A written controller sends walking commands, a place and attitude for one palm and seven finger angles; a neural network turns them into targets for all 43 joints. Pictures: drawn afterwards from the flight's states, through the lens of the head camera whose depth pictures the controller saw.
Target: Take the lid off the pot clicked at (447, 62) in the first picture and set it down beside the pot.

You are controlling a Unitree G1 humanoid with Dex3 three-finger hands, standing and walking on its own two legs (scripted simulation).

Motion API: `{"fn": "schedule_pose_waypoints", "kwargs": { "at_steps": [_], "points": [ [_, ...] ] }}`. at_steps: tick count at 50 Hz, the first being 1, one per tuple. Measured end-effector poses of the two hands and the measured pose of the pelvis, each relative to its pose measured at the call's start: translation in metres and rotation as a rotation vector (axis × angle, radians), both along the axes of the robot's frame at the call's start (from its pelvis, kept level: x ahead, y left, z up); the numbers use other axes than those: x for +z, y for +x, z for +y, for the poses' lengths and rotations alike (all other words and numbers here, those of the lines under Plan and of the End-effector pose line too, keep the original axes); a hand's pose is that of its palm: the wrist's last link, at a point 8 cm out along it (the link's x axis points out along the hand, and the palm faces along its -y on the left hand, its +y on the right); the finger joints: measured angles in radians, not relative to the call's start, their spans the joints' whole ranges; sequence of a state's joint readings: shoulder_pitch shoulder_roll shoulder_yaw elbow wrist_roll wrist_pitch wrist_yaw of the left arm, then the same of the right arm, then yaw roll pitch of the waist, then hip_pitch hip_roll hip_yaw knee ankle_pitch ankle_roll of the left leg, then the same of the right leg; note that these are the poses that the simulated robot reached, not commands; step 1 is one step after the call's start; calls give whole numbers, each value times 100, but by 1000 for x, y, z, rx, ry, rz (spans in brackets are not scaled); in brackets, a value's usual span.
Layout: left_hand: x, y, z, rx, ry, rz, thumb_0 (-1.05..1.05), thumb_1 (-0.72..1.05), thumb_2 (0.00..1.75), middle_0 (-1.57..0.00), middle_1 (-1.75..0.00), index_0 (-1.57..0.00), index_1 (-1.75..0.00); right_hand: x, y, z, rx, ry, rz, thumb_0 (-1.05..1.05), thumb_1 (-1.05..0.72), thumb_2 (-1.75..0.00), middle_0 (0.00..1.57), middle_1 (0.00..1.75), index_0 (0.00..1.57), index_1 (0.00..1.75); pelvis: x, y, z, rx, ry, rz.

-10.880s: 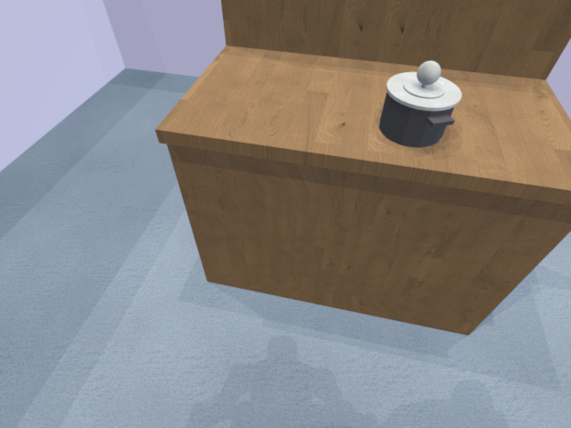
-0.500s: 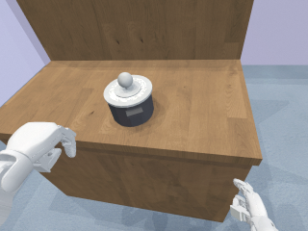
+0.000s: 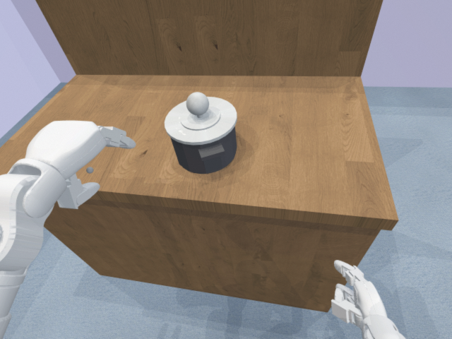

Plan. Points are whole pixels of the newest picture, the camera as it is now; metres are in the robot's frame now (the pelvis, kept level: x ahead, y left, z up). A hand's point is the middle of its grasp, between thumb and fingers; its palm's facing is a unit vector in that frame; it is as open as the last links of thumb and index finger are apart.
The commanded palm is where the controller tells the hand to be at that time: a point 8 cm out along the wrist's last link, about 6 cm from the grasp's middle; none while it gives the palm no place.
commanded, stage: reach forward and open the fingers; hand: left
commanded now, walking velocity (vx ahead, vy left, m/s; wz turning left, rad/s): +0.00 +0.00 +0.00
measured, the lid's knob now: (197, 103) +0.54 +0.13 +0.13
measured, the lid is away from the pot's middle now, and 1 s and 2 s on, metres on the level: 0.00 0.00 0.00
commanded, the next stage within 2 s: move the open hand above the knob in 0.06 s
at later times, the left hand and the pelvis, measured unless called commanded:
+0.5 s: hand (104, 125) +0.36 +0.23 +0.22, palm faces -0.06 +0.00 -1.00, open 10.3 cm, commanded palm +0.34 +0.22 +0.28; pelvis +0.00 -0.02 +0.00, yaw +1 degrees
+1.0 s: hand (156, 111) +0.43 +0.17 +0.20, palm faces -0.21 +0.02 -0.98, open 10.3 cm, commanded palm +0.40 +0.18 +0.28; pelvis +0.04 -0.02 +0.00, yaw +0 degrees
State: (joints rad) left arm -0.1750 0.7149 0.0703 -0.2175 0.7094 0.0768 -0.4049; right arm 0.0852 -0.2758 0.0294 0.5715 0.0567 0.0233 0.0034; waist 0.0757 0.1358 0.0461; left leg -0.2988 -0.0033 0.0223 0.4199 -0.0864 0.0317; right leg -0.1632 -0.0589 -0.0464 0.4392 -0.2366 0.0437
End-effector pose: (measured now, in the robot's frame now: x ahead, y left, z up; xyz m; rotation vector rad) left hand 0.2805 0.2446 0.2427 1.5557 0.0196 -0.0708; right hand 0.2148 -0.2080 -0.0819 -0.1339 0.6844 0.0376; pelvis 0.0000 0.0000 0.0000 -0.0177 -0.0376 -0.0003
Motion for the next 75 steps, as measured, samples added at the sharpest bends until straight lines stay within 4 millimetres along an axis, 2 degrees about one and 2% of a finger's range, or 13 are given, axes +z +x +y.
{"fn": "schedule_pose_waypoints", "kwargs": {
  "at_steps": [4,10,17,25,32,35,40,47,56,60,66,70,75],
  "points": [
    [10,6,-6,-38,62,-18,0,-36,154,-85,-10,-85,-10,1,3,5,13,-9,-8,1,-90,-90,20,30,20,30,-1,-2,1,3,1,-2],
    [35,19,11,63,24,-72,0,-38,157,-85,-9,-85,-8,1,4,5,13,11,-8,1,-90,-90,20,30,20,30,-1,-3,-1,4,1,7],
    [10,31,-18,-3,27,18,0,-39,159,-85,-8,-85,-8,0,4,-3,11,1,-4,1,-90,-90,21,30,20,30,-2,-1,-6,6,5,8],
    [32,67,-11,90,23,4,0,-39,160,-86,-8,-86,-8,-9,-4,-25,-29,-16,46,1,-90,-90,20,30,20,30,-1,5,-16,12,5,23],
    [5,91,-41,32,36,122,0,-39,160,-85,-8,-85,-8,-16,-11,-44,-66,-25,90,1,-90,-90,20,30,20,30,-1,15,-21,10,11,30],
    [14,103,-50,-2,63,114,0,-39,160,-86,-8,-86,-8,-18,-11,-51,-82,-41,99,1,-90,-90,20,30,20,30,-1,20,-23,9,14,31],
    [34,127,-36,101,4,88,0,-39,160,-86,-8,-86,-8,-21,-11,-58,-110,-22,126,1,-90,-90,20,30,20,30,0,28,-25,2,18,51],
    [11,130,-70,-11,21,149,0,-39,160,-85,-8,-85,-8,-20,3,-58,-103,-7,135,1,-90,-90,20,30,20,30,0,39,-22,-4,23,54],
    [32,156,-66,48,-12,82,0,-39,160,-85,-8,-86,-8,-19,16,-47,-82,9,127,1,-90,-90,20,30,20,30,0,43,-21,3,26,79],
    [19,161,-75,46,0,125,0,-39,160,-85,-8,-85,-8,-21,18,-41,-72,28,146,1,-90,-90,20,30,20,30,-1,45,-20,4,25,83],
    [18,174,-93,-5,27,137,0,-39,160,-86,-8,-86,-8,-23,12,-41,-80,8,158,1,-90,-90,20,30,20,30,-2,44,-20,9,24,82],
    [34,186,-92,33,-2,109,0,-39,160,-86,-8,-86,-8,-27,2,-44,-100,10,182,1,-90,-90,20,30,20,30,-1,45,-20,5,25,93],
    [26,194,-94,67,-3,146,0,-39,160,-85,-8,-85,-8,-32,-16,-51,-129,17,225,1,-90,-90,20,30,20,30,-2,45,-20,-2,27,100]
  ]
}}
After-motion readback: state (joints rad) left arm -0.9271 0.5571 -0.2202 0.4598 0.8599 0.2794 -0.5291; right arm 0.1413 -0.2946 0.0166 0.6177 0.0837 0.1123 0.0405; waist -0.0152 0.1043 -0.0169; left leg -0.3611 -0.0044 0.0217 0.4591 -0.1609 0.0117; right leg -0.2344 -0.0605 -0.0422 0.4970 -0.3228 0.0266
